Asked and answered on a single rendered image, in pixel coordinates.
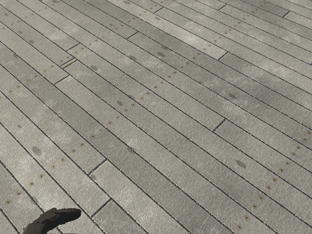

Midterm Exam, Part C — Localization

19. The left robot hand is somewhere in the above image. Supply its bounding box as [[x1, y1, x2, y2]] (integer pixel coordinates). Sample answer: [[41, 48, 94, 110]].
[[22, 208, 81, 234]]

